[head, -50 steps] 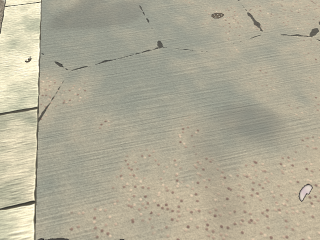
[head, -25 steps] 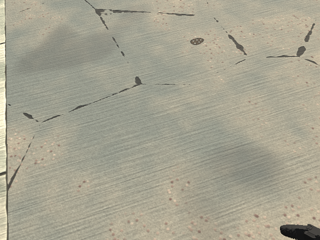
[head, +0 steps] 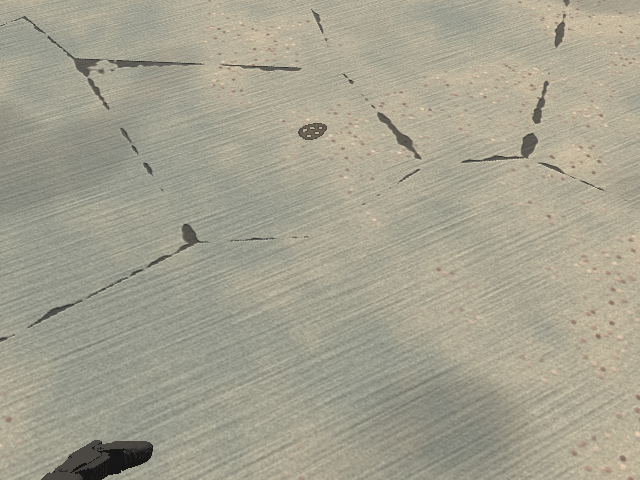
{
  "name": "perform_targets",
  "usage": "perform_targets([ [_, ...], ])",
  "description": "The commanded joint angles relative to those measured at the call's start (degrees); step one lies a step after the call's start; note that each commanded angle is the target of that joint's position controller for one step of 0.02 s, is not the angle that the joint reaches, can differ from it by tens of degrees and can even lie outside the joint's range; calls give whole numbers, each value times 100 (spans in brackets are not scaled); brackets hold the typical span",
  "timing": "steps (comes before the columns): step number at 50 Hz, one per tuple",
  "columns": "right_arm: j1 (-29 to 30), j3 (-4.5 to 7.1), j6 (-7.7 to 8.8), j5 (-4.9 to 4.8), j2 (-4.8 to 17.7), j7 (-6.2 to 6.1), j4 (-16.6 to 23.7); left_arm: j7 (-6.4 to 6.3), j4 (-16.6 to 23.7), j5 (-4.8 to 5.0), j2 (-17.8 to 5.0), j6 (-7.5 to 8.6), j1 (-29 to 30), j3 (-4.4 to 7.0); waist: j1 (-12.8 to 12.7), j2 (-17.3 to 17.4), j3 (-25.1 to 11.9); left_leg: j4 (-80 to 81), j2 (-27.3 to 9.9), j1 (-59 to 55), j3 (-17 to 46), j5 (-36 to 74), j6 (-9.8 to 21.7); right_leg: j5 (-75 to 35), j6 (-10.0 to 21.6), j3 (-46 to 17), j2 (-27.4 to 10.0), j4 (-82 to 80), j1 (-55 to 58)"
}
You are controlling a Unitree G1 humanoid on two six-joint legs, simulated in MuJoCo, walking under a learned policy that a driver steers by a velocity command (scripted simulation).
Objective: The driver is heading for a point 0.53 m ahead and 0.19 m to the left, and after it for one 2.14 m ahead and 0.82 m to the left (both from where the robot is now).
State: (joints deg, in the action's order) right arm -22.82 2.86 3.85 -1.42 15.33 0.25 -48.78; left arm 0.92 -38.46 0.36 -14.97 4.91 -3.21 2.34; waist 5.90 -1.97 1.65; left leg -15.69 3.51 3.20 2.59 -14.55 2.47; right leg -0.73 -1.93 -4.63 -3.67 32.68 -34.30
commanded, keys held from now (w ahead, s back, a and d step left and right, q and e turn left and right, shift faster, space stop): w+q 0.64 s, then q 0.32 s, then no key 0.04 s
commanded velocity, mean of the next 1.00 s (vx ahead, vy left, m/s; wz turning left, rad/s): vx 0.41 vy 0.00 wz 0.53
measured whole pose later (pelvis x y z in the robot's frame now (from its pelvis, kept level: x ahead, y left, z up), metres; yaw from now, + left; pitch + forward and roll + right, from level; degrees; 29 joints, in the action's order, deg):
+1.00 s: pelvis +0.46 +0.10 -0.01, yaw +36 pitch +2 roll +0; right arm -14.6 4.6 -1.1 -0.8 18.1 -1.6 -38.4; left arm 0.1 -41.5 -0.4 -16.7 2.9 -2.6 2.4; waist 2.8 -1.6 2.6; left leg -27.3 6.9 13.5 8.4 -15.3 3.8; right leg 5.7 -4.5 -5.7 -0.2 36.7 -32.9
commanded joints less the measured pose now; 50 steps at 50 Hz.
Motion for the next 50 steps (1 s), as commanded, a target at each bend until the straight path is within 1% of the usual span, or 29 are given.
perform_targets([
  [1,-31,265,-13,-40,1047,-81,302,60,503,49,-534,171,460,155,-232,729,5,120,-1475,271,1226,1335,802,-5,67,87,238,-458,662],
  [3,70,294,-62,-26,1093,-108,328,49,403,56,-713,214,63,240,-537,821,-135,-319,-1483,273,1336,1537,661,297,238,156,272,-712,1355],
  [4,95,251,-67,2,968,-107,363,5,242,21,-906,226,-522,344,-826,757,-486,-967,-1203,469,1186,1908,507,366,401,202,246,-830,2279],
  [5,221,134,-51,92,653,-88,526,-56,141,-86,-1225,235,-1416,446,-1257,380,-1262,-2425,-837,1232,928,1286,299,451,759,-490,-562,-602,3739],
  [6,-445,-26,30,43,118,-95,712,-71,9,-149,-1704,148,-1976,566,-1091,-1160,-2148,-4396,-56,3203,201,-1134,-69,1241,1548,-2673,-1942,-861,5702],
  [7,-446,46,66,-70,515,-93,686,-44,-23,-93,-1290,110,-2031,466,-1138,-1348,-2126,-5375,-277,3989,519,-1961,-117,2284,1716,-3686,-2100,-1357,5563],
  [8,-12,171,47,-123,908,-90,733,-51,-8,-47,-932,98,-1727,357,-1158,-811,-1286,-5685,-528,4279,564,-1487,-118,2466,1483,-2889,-1877,-1491,4880],
  [9,272,188,14,-83,899,-94,778,-52,-6,-51,-762,84,-1404,293,-1039,-488,-830,-5638,-735,4169,414,-1030,-150,2026,1330,-2148,-1632,-1606,4185],
  [10,423,201,-22,-29,834,-84,822,-38,-47,-63,-593,78,-1124,241,-895,-391,-481,-5415,-875,4017,370,-714,-186,1562,1271,-1623,-1402,-1798,3588],
  [12,385,208,-147,-35,634,-40,856,-33,-113,-102,-511,120,-821,231,-643,-570,-197,-5146,-1085,3561,336,-358,-234,1031,1213,-878,-1165,-2166,2830],
  [13,412,190,-200,-34,522,-27,890,-33,-159,-92,-541,157,-782,254,-599,-513,-143,-5075,-1114,3508,295,-246,-268,771,1259,-626,-1159,-2297,2674],
  [16,708,172,-270,19,439,-13,1082,-61,-319,-91,-743,218,-815,339,-573,-246,-13,-4517,-1167,3715,323,307,-363,178,1361,-40,-1220,-2500,2652],
  [21,1517,95,-199,17,323,162,1335,-121,-502,-53,-1004,137,-986,408,-851,-72,150,-2943,-1047,3474,-43,1545,-264,-172,1176,918,-1086,-2506,2896],
  [24,1998,87,-208,6,353,251,1570,-125,-639,31,-1166,50,-1228,461,-998,-52,306,-2405,-980,3494,-250,1407,-114,-203,1070,1149,-1233,-2404,3334],
  [26,2151,116,-222,15,435,297,1711,-124,-711,96,-1269,-28,-1311,499,-977,-87,339,-2191,-873,3467,-410,980,49,-698,971,1281,-1340,-2129,3699],
  [28,1894,217,-255,42,620,307,1747,-148,-714,151,-1449,-104,-1267,549,-724,-265,41,-2107,-512,2824,-744,383,282,-2541,843,1496,-1324,-1343,3892],
  [29,1313,333,-274,40,802,289,1626,-161,-704,182,-1498,-153,-1208,559,-356,-260,-311,-1936,-234,2016,-922,327,442,-3345,743,1658,-1212,-456,3803],
  [30,336,531,-305,18,1134,218,1351,-180,-685,172,-1364,-171,-1225,500,133,-105,-829,-1664,32,540,-918,642,658,-3251,546,1823,-976,833,3194],
  [31,-395,697,-367,-27,1685,85,1209,-177,-556,-79,-918,-134,-1423,331,257,942,-1330,-1608,-1027,-1162,740,917,1062,-355,250,1846,-634,2778,1548],
  [32,9,677,-278,-33,2058,111,1426,-113,-206,-123,-432,41,-1650,141,-339,1997,-2059,-530,-2210,-2519,4157,-572,2202,3492,-21,815,572,4534,-597],
  [33,34,519,-186,26,1533,179,1541,-51,-159,81,-1032,208,-979,259,92,1030,-2030,-54,-2297,-2354,4190,-336,1968,3321,75,-68,322,4821,-1132],
  [34,244,436,-111,104,1305,185,1521,-33,-30,207,-1094,277,-651,267,-7,846,-1296,-170,-2135,-1689,3277,684,1762,2901,171,15,146,4619,-1265],
  [35,606,392,-77,100,1167,182,1541,-92,-101,95,-1004,276,-704,248,-317,291,-833,-305,-1862,-817,2489,1960,1569,2531,147,30,-96,4155,-960],
  [36,924,351,-84,96,990,147,1595,-147,-178,-61,-1067,222,-784,290,-517,278,-677,-358,-1662,-176,1907,2850,1433,2363,91,33,-267,3705,-560],
  [38,1176,341,-108,176,990,87,1678,-165,-214,-117,-1017,46,-940,305,-757,390,-632,-269,-1470,630,1514,3858,1418,2211,-45,76,-257,3394,57],
  [41,1111,402,-147,143,1181,-38,1572,-211,-188,-147,-750,-98,-847,221,-796,415,-665,-305,-1230,1034,1070,4489,1369,1681,-263,205,-1,2541,209],
  [44,1031,407,-301,45,1165,-160,1487,-178,-95,-127,-620,-133,-395,145,-636,640,-792,-509,-945,1087,919,3973,1067,734,-330,196,253,1447,471],
  [48,887,411,-452,44,1163,-223,1415,-89,48,-60,-706,-150,125,150,-439,804,-772,-796,-987,897,1425,3026,875,464,-295,43,499,459,715],
  [50,919,373,-472,67,1061,-230,1411,-55,29,-71,-838,-121,26,207,-472,900,-768,-1073,-1088,658,1732,2680,817,651,-191,-24,485,87,849],
])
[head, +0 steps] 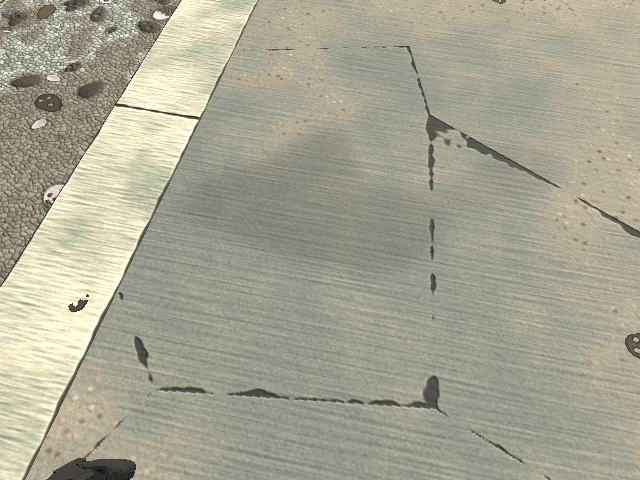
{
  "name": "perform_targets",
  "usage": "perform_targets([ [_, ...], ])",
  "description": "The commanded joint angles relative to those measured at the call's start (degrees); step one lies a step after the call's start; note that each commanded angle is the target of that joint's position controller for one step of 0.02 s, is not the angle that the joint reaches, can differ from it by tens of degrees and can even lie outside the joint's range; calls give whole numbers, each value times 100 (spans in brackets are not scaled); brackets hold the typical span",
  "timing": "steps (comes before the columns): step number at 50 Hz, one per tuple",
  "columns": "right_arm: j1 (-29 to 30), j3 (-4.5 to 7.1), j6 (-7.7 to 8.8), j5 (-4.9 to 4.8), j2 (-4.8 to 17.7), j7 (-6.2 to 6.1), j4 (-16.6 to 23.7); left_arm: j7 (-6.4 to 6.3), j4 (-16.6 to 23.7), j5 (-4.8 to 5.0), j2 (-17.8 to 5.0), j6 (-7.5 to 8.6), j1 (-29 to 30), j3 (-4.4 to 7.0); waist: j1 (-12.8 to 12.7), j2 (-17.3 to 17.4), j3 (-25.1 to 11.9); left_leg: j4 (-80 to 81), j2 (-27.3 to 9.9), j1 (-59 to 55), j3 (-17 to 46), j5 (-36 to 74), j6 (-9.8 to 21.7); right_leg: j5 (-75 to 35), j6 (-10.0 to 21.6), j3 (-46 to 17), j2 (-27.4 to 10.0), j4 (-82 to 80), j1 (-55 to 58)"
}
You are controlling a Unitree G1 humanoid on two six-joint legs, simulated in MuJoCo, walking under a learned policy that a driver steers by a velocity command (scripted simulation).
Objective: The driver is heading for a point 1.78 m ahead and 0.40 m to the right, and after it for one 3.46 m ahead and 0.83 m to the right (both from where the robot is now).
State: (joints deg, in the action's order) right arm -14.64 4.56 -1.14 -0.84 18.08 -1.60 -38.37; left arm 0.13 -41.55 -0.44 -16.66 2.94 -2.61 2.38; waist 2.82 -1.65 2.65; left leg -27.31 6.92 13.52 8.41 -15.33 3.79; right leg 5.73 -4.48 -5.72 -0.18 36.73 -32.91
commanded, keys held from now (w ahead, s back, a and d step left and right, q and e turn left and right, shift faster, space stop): no key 1.00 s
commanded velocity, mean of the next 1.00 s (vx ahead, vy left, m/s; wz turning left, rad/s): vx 0.03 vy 0.00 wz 0.12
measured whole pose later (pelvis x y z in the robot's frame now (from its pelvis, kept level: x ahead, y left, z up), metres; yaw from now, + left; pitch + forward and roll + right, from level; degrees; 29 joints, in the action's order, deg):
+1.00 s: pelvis +0.09 +0.01 +0.00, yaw +4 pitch -2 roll +0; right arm -15.0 1.5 0.6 0.5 12.9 -1.4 -50.9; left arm -1.8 -58.3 0.0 -14.1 -0.9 -7.7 2.2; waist -0.8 -0.2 2.2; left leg -28.9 1.2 7.7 2.4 -19.5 0.4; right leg 12.8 -2.1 -2.2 -1.2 28.9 -14.5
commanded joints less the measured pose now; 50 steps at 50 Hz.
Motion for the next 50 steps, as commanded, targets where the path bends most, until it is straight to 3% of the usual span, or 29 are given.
perform_targets([
  [1,161,177,34,13,727,-48,377,38,326,-3,-701,107,-123,229,-220,945,-832,-68,-1427,-424,1286,2574,630,-11,157,99,121,-548,870],
  [2,294,141,45,2,650,-50,394,46,295,-25,-680,154,-285,242,-374,963,-793,-312,-1302,-381,1302,2354,502,-465,300,171,83,-1052,1232],
  [3,198,81,78,39,459,-45,403,24,317,-111,-794,206,-374,264,-386,759,-899,-730,-991,-216,1176,1902,270,-1572,521,-58,-294,-1386,1833],
  [4,-187,-9,129,182,189,-43,436,-24,401,-228,-1117,208,-468,299,-171,-186,-1318,-1776,-445,376,652,165,-32,-3797,1014,-1001,-1351,-1169,2860],
  [5,-757,-26,111,95,224,-52,397,-26,243,-303,-1015,120,-662,286,13,-1409,-1605,-2763,35,1308,265,-2539,-405,-4205,2095,-2440,-2303,-1302,3509],
  [6,-809,74,53,92,697,-62,265,3,275,-115,-679,86,-635,201,-76,-962,-1573,-3430,-271,1520,375,-2547,-618,-2970,2254,-2826,-2333,-1465,3359],
  [7,-392,156,-43,47,904,-81,240,17,306,-46,-541,56,-531,156,-226,-573,-1259,-3836,-362,1672,293,-2228,-735,-2192,2046,-2277,-2009,-1465,3136],
  [8,-212,168,-142,37,848,-110,197,32,311,-48,-540,13,-399,135,-220,-357,-1072,-3932,-414,1691,214,-1976,-805,-1540,1852,-1882,-1735,-1552,2845],
  [9,-98,164,-211,57,798,-121,217,29,319,-25,-549,-25,-220,123,-205,-356,-858,-3834,-507,1627,209,-1727,-851,-1042,1778,-1668,-1623,-1683,2492],
  [11,-128,62,-240,37,441,-79,168,16,279,-66,-541,-111,32,108,-65,-589,-661,-2976,-601,1008,-170,-1399,-889,-537,1553,-937,-1124,-1911,1866],
  [13,-59,-38,-186,64,183,-53,109,1,217,-58,-515,-167,-2,112,-176,-801,-738,-1997,-660,567,-487,-1269,-888,-550,1527,-606,-929,-1889,1894],
  [16,-13,-29,-137,55,241,-17,0,-15,98,-2,-617,-215,-215,129,-277,-806,-904,-750,-689,70,-594,-442,-769,-215,1598,-707,-1036,-1746,2118],
  [18,-127,-25,-124,100,250,13,-131,-14,22,51,-547,-227,-290,84,-172,-684,-811,317,-631,-525,-703,385,-549,441,1338,-629,-920,-1701,1796],
  [19,-13,-18,-114,181,406,10,-60,5,-42,30,-468,-190,-436,44,-226,-468,-776,369,-918,-820,-364,727,-383,879,1027,-560,-828,-1662,1485],
  [20,120,45,-115,219,751,-10,-3,42,-26,-54,-414,-140,-539,27,-448,175,-671,278,-1342,-660,78,749,-128,1329,727,-160,-475,-1436,1309],
  [21,163,19,-88,217,569,26,-122,55,-42,-92,-277,-115,-429,2,-487,727,-559,401,-1283,56,90,-284,37,1270,465,308,-137,-1295,1735],
  [22,266,-64,-33,240,284,57,-87,50,-60,-114,-298,-114,-257,-3,-409,705,-401,600,-1209,413,83,-806,1,953,357,344,-101,-1112,2026],
  [23,294,-95,22,267,212,65,-126,36,-101,-90,-284,-124,-240,4,-423,716,-311,666,-1169,578,51,-879,-104,745,380,340,-122,-1047,2156],
  [27,75,-102,181,187,269,40,-256,-29,-311,-39,-345,-160,-410,30,-388,532,-209,444,-1056,416,-91,-20,-265,240,503,260,-185,-1007,2134],
  [36,-106,-143,206,149,164,11,-496,-107,-822,14,-358,-225,-468,66,-345,220,-288,323,-943,153,-226,748,-248,-377,424,242,-214,-950,2340],
  [50,-223,-180,231,128,95,-1,-1114,-230,-1548,44,-379,-341,-456,103,-364,229,-226,461,-842,17,-391,1009,-269,-464,411,259,-205,-1015,2491],
])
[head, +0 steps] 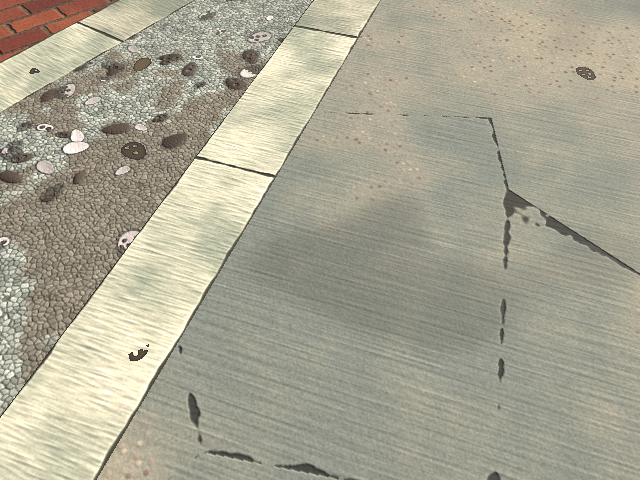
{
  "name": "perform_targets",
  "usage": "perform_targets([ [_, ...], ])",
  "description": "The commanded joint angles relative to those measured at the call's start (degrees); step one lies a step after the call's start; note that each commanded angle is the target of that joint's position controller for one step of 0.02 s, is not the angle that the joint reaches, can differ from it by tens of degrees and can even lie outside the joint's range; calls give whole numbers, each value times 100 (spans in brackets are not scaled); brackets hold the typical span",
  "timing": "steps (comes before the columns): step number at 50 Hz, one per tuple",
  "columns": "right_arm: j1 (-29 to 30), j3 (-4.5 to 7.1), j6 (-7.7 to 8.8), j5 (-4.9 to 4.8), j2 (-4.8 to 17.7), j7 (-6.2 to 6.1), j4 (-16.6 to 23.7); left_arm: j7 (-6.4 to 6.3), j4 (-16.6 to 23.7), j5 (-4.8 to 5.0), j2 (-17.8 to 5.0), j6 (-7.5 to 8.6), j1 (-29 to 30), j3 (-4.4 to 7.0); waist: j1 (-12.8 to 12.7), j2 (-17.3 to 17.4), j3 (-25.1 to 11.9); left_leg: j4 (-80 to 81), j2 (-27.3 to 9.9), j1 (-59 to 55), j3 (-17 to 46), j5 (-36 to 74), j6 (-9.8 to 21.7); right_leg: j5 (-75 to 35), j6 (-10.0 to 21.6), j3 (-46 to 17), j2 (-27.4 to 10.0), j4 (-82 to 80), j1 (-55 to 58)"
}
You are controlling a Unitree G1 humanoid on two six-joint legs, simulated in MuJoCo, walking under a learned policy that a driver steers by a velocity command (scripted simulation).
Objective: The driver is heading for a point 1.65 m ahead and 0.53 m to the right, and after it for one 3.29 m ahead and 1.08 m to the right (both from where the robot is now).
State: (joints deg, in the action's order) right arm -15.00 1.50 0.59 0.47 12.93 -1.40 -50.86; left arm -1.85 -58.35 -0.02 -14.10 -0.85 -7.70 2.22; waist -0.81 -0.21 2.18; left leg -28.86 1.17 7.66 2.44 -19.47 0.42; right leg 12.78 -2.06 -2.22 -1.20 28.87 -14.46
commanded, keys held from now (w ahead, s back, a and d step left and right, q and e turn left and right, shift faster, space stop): no key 1.00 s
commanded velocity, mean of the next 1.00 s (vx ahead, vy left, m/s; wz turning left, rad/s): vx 0.00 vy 0.00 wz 0.00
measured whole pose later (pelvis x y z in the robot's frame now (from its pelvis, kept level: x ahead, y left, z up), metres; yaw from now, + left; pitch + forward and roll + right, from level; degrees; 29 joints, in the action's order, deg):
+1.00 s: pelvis +0.00 +0.00 +0.00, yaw -1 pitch -1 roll +0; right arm -19.5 0.0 1.0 0.1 10.3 -1.9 -61.9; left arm -2.9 -64.6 0.2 -11.3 -1.1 -12.3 1.3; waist -0.3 -0.4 2.1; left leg -27.1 0.9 7.5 1.4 -18.5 0.2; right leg 12.0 -1.9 -2.9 -1.0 28.1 -15.0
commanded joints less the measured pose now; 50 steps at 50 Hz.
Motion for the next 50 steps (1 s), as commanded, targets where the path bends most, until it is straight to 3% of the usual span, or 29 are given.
perform_targets([
  [1,-198,121,58,-3,608,-24,88,-37,91,2,-631,34,50,119,-2,86,-167,630,-263,605,198,1400,67,-1154,168,-88,-100,-240,646],
  [24,-565,-14,68,-20,444,-56,-739,-99,-440,7,-465,-2,-264,69,16,47,53,834,-185,706,63,910,54,-857,157,-31,-33,-397,547],
  [50,-946,-71,60,-43,245,-69,-1064,-122,-517,24,-276,6,-682,-11,54,29,149,814,-149,757,-33,843,35,-838,190,-16,6,-376,452],
])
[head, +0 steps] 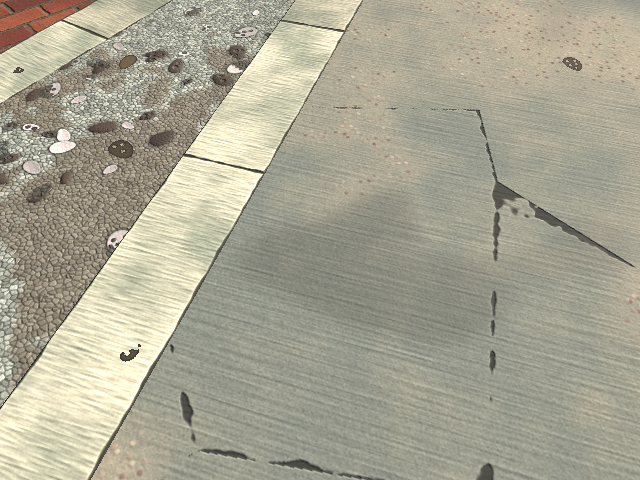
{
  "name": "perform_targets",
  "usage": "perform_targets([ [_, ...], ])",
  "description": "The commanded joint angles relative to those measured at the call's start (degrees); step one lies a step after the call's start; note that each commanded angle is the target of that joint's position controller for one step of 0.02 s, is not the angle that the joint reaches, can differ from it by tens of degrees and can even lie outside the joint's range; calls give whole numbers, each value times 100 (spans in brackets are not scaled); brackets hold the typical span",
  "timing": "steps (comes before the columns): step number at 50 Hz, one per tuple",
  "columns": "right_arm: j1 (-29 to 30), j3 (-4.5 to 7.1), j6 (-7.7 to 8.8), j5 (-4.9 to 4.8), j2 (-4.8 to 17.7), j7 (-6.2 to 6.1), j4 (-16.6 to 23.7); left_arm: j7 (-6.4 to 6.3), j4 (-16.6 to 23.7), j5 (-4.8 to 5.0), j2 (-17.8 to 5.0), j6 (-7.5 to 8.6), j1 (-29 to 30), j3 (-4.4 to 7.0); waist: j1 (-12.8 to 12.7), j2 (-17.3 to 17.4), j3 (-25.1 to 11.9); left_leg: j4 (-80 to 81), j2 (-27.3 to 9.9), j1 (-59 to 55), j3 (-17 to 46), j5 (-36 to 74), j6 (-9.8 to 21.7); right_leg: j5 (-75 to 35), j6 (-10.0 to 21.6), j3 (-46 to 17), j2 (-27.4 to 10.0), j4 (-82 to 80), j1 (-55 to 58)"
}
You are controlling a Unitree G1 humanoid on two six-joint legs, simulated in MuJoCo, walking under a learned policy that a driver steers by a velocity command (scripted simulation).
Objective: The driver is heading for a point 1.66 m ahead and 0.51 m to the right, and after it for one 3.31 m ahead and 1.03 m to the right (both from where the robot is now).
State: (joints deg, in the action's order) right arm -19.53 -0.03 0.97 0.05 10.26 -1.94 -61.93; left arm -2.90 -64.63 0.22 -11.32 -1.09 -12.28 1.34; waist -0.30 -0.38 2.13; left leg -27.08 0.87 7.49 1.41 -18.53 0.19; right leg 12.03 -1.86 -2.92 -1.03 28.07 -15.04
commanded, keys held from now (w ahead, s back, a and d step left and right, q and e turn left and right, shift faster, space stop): no key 0.60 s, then w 0.40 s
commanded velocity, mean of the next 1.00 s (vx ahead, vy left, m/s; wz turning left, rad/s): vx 0.10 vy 0.00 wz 0.00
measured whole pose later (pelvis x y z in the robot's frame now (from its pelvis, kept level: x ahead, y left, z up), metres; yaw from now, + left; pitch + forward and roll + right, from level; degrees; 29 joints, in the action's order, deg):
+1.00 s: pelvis +0.10 -0.04 +0.01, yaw +0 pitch +0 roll +0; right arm -18.1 2.7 5.8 -2.0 13.5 -0.2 -56.6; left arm 0.8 -62.9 0.5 -10.3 6.2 -25.5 1.6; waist -1.8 1.6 -0.8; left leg -65.6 -2.8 27.3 0.6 -15.4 4.7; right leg 16.2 3.0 2.4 2.0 20.6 -4.9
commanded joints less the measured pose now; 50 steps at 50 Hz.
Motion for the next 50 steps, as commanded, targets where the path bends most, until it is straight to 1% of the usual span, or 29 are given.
perform_targets([
  [1,-505,82,22,-3,506,-16,38,-17,112,1,-548,30,-236,75,4,46,157,634,-119,776,68,748,57,-764,171,54,-10,-294,508],
  [30,-767,84,29,-18,360,-33,-17,-23,154,14,-426,49,-488,55,15,52,223,582,-117,825,22,700,38,-753,195,59,13,-242,458],
  [31,-880,73,22,-18,301,-40,-78,-25,100,9,-350,44,-585,37,17,82,87,636,-73,776,-19,131,60,-202,197,146,91,-229,523],
  [32,-910,99,5,-49,363,-58,-89,-31,88,30,-352,38,-599,44,29,157,175,683,-47,868,10,-736,148,643,216,290,240,-86,404],
  [33,-843,151,-8,-81,524,-82,-26,-36,96,59,-394,48,-607,70,43,311,343,742,-117,1004,176,-1706,309,1603,260,444,392,139,117],
  [34,-837,188,-2,-109,635,-98,41,-26,157,58,-408,92,-514,79,91,429,598,917,-324,1147,487,-2475,491,2116,312,478,425,337,-277],
  [35,-969,228,36,-144,750,-99,66,5,258,61,-341,177,-338,66,193,616,790,1173,-667,1120,975,-2916,708,2078,340,512,410,657,-654],
  [36,-1098,297,93,-181,941,-87,71,59,353,80,-196,292,-192,36,268,954,904,1519,-1159,947,1645,-3142,974,1584,327,658,412,1196,-985],
  [37,-1037,369,143,-205,1106,-76,113,116,438,92,-147,405,-77,21,285,1149,1062,1756,-1643,975,2251,-3072,1243,1212,385,563,196,1682,-1183],
  [38,-882,377,187,-190,1086,-64,184,175,494,126,-157,506,-68,23,201,1119,1172,1818,-1853,1004,2471,-2822,1367,1228,489,446,20,1811,-1312],
  [39,-668,363,222,-188,1006,-38,267,222,518,171,-154,590,-160,25,63,1083,1229,1704,-1812,1005,2318,-2423,1301,1389,593,425,-59,1463,-1203],
  [40,-421,343,224,-220,924,-9,349,254,426,205,-172,654,-498,49,-166,971,1148,1449,-1567,1151,1886,-2039,1101,1275,669,525,-11,691,-569],
  [41,-274,333,212,-236,886,18,415,266,201,199,-213,679,-1022,105,-371,769,956,1017,-1171,1456,1359,-1565,885,914,640,689,217,65,406],
  [42,-115,314,245,-216,839,31,512,275,-16,152,-421,684,-1646,210,-576,339,672,98,-751,1824,826,-557,680,556,640,267,104,-196,1295],
  [43,12,222,329,-186,503,36,677,273,-144,149,-1031,698,-2511,396,-852,-1113,267,-2001,-14,2671,-168,-81,296,1256,1122,-1642,-987,-1157,2192],
  [44,-13,162,456,-219,271,33,845,355,-162,76,-1315,770,-2981,408,-845,-1840,-66,-3563,311,3481,81,-1201,245,1714,1789,-4008,-2067,-2019,2536],
  [45,12,220,529,-299,502,75,857,347,1,26,-884,836,-2284,259,-443,-899,325,-4466,-121,3867,512,-951,384,1797,1768,-3881,-2217,-1972,2145],
  [46,63,227,578,-310,538,138,847,360,210,44,-646,858,-1742,186,-274,-532,553,-4635,-383,3948,528,-351,519,1557,1579,-3022,-1946,-1954,1831],
  [47,87,262,614,-254,567,155,822,386,335,43,-604,841,-1404,147,-147,-328,549,-4402,-586,3879,420,163,574,1122,1393,-2306,-1656,-2024,1682],
  [48,223,345,621,-199,727,166,836,398,382,39,-493,806,-1323,98,-118,-300,584,-4078,-723,3802,302,486,558,397,1234,-1695,-1416,-2059,1640],
  [49,291,404,598,-178,802,199,840,386,350,14,-324,752,-1446,40,-121,-378,496,-3854,-782,3606,165,682,513,-199,1103,-1172,-1165,-2071,1622],
  [50,332,404,563,-178,694,235,840,356,306,-6,-307,713,-1650,22,-142,-462,424,-3716,-781,3546,27,798,444,-716,1079,-880,-1053,-2049,1655],
])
